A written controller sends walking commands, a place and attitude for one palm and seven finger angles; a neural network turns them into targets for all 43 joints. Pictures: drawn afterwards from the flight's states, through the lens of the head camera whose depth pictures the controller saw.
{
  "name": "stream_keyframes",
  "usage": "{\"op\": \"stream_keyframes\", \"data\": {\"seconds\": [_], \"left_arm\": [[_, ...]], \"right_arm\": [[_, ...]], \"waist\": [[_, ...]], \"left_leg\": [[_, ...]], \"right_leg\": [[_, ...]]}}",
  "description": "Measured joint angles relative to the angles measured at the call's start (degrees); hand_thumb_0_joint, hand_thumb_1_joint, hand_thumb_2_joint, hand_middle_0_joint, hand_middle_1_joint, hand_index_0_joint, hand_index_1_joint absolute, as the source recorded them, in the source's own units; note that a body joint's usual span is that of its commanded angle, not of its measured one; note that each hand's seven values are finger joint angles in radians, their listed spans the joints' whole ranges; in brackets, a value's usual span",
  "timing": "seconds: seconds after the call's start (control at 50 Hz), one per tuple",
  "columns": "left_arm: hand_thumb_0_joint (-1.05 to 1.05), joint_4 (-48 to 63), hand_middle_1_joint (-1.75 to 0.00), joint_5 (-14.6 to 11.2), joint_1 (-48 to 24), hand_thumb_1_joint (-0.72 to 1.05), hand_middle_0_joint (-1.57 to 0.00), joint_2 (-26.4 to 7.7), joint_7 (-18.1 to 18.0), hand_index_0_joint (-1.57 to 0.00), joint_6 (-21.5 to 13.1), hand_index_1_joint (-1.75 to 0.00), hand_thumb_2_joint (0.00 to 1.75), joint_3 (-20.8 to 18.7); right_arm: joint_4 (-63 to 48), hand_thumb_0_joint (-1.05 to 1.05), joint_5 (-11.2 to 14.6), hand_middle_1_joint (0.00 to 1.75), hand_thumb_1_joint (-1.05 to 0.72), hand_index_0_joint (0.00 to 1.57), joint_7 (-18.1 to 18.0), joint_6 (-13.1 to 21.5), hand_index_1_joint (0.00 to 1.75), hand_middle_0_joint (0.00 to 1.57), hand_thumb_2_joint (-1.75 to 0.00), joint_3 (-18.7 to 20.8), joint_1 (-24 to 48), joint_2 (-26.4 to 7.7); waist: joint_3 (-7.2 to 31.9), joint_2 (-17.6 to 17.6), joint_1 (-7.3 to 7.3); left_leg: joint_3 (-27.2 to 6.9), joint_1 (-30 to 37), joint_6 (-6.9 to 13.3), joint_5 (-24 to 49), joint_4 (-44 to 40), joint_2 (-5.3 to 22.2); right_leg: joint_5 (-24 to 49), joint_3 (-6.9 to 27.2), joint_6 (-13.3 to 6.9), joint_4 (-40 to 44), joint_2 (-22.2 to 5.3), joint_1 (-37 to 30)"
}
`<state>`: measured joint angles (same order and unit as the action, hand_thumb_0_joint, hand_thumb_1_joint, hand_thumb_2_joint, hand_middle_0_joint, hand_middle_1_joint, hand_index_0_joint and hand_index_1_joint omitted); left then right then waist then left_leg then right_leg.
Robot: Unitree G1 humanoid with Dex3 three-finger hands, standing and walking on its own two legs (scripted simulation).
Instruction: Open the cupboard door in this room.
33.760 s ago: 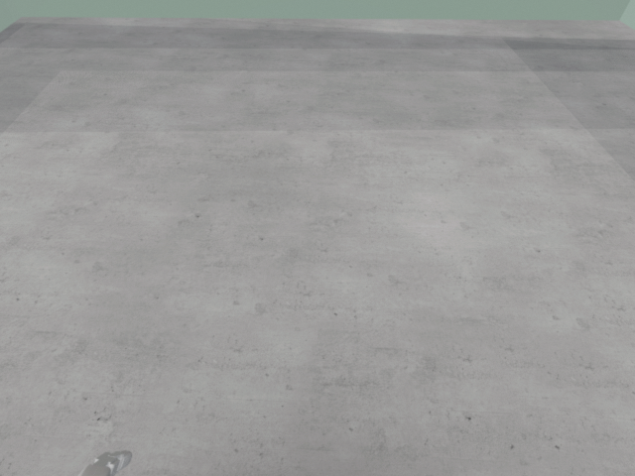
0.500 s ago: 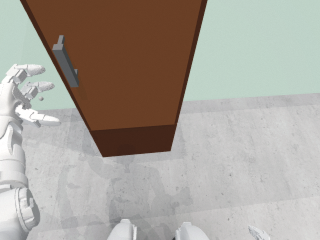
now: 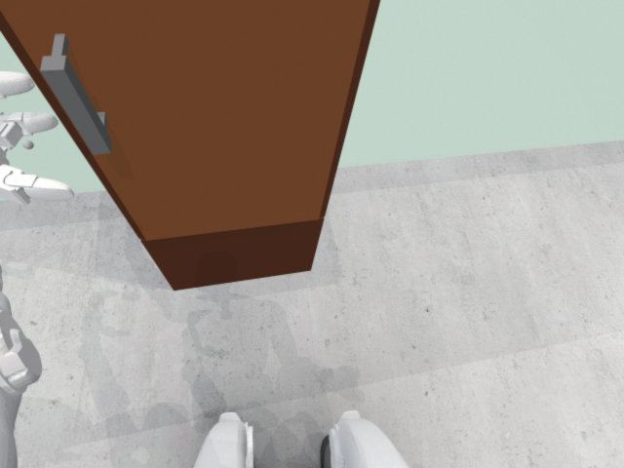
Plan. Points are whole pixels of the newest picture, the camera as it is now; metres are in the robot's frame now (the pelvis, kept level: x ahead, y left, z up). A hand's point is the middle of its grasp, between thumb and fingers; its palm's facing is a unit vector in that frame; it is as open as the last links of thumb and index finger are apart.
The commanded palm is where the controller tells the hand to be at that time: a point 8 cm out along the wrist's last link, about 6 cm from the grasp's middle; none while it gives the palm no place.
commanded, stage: move the hooked fingers beside the handle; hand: left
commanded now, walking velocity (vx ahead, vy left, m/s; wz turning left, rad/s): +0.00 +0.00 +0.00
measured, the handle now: (82, 98) +0.54 +0.26 +0.10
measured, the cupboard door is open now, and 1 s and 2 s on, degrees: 0 0 0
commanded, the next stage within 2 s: slide the fingers in behind the handle in 1.12 s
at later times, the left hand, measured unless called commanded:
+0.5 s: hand (25, 142) +0.47 +0.31 +0.09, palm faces +0.13 -0.99 -0.01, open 13.9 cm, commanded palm +0.45 +0.35 +0.09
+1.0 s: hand (19, 144) +0.47 +0.32 +0.09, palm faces +0.13 -0.99 -0.01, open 13.9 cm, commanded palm +0.46 +0.35 +0.09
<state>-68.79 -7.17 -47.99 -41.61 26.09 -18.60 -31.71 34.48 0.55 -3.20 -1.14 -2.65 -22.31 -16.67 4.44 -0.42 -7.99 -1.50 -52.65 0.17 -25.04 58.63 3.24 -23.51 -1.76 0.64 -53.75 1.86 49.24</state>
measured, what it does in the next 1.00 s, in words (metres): stands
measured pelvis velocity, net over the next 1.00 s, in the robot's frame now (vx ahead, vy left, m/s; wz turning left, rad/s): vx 0.00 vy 0.00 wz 0.00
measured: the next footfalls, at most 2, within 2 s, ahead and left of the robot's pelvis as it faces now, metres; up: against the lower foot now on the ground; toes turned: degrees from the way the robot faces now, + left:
none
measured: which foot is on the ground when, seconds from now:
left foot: down 0.00-1.00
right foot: down 0.00-1.00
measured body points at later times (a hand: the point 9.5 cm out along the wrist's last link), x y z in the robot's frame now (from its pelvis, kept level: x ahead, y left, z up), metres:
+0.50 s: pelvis +0.01 +0.01 +0.00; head +0.12 +0.04 +0.44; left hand +0.46 +0.36 +0.10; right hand +0.04 -0.26 -0.10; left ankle +0.02 +0.11 -0.67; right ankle +0.02 -0.13 -0.67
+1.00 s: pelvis +0.00 +0.00 -0.01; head +0.13 +0.04 +0.42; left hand +0.46 +0.37 +0.09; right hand +0.03 -0.28 -0.10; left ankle +0.02 +0.11 -0.67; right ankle +0.02 -0.13 -0.67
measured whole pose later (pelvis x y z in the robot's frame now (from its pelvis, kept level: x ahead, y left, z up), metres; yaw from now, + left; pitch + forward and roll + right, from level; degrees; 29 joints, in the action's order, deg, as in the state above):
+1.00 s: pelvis +0.00 +0.00 -0.01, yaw +0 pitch +20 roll -4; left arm -70.3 -7.3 -49.8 -44.3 26.7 -19.6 -32.1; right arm 34.1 0.5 -3.1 -3.2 -3.2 -21.4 -16.9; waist 4.1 -0.3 -8.4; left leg -2.5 -55.2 0.0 -25.7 60.6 3.6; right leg -23.9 -2.6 0.5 -54.9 2.3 51.2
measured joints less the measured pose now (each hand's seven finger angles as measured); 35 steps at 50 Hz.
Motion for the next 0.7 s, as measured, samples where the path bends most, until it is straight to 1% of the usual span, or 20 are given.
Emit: {"op": "stream_keyframes", "data": {"seconds": [0.1,0.18,0.24,0.38,0.48,0.6,0.66,0.7], "left_arm": [[-0.01,-0.6,-1.20,0.1,-1.8,-0.49,-0.30,-0.9,-0.5,-0.30,-0.9,-1.20,0.30,-0.4],[-0.01,-1.2,-1.20,0.3,-2.8,-0.49,-0.30,-1.5,-0.2,-0.30,-0.4,-1.20,0.30,0.4],[-0.01,0.3,-1.19,0.3,-1.4,-0.49,-0.30,-0.6,-0.1,-0.30,0.0,-1.20,0.30,0.8],[-0.01,5.1,-1.19,-1.0,3.6,-0.49,-0.30,3.1,-1.5,-0.30,-0.8,-1.20,0.30,-0.9],[-0.01,5.9,-1.20,-0.5,4.7,-0.49,-0.30,3.5,-2.6,-0.30,-0.5,-1.20,0.30,-0.3],[-0.01,4.0,-1.20,-1.3,3.6,-0.50,-0.30,3.5,-1.8,-0.30,-0.7,-1.20,0.30,1.6],[-0.01,2.3,-1.20,-1.3,2.2,-0.50,-0.30,3.3,-1.4,-0.30,-0.8,-1.20,0.30,2.4],[-0.01,1.6,-1.20,-1.0,1.5,-0.50,-0.30,3.2,-1.4,-0.30,-0.9,-1.20,0.30,2.3]], "right_arm": [[0.2,0.00,-0.4,0.30,-0.90,0.20,0.3,-0.7,0.30,0.20,-0.90,-0.3,-0.3,0.1],[0.1,0.00,-0.6,0.30,-0.90,0.20,0.5,-1.4,0.30,0.20,-0.90,-0.3,-0.6,0.3],[-0.2,0.00,-0.7,0.30,-0.90,0.20,0.8,-2.0,0.30,0.20,-0.90,-0.1,-1.0,0.3],[-0.7,0.00,-0.7,0.30,-0.90,0.20,1.7,-3.0,0.30,0.20,-0.90,0.2,-1.4,0.9],[-1.1,0.00,-0.5,0.30,-0.90,0.20,1.8,-3.2,0.30,0.20,-0.90,0.3,-0.7,1.1],[-1.0,0.00,-0.3,0.30,-0.90,0.20,1.5,-2.9,0.30,0.20,-0.90,0.1,0.4,0.9],[-0.9,0.00,-0.3,0.30,-0.90,0.20,1.2,-2.6,0.30,0.20,-0.90,0.0,1.1,0.6],[-0.9,0.00,-0.3,0.30,-0.90,0.20,1.1,-2.5,0.30,0.20,-0.90,-0.1,1.5,0.5]], "waist": [[0.1,0.0,-0.36],[0.1,0.0,-0.69],[0.4,-0.2,-0.53],[1.2,0.0,0.00],[1.3,-0.2,0.24],[1.2,-0.3,0.99],[0.9,-0.3,1.08],[0.8,-0.2,0.98]], "left_leg": [[0.2,-0.9,0.3,-0.3,0.4,0.0],[0.1,-1.5,0.5,-0.5,0.6,-0.1],[0.4,-1.3,0.6,-0.6,0.3,-0.1],[0.9,0.4,0.8,-1.0,-0.3,0.1],[0.4,1.5,0.6,-1.1,-0.5,0.0],[0.0,2.1,0.5,-0.8,-0.7,-0.2],[-0.4,1.7,0.4,-0.7,-0.4,-0.4],[-0.5,1.3,0.3,-0.6,-0.2,-0.4]], "right_leg": [[0.0,0.2,0.3,0.0,0.0,0.8],[-0.1,0.1,0.5,0.2,-0.1,1.1],[0.0,0.4,0.7,0.6,-0.1,1.0],[-0.1,0.9,0.9,1.5,0.1,-0.6],[-0.3,0.5,0.7,1.8,0.0,-2.0],[-0.4,0.0,0.5,1.7,-0.2,-2.7],[-0.4,-0.3,0.4,1.2,-0.3,-2.3],[-0.5,-0.4,0.3,0.8,-0.3,-1.8]]}}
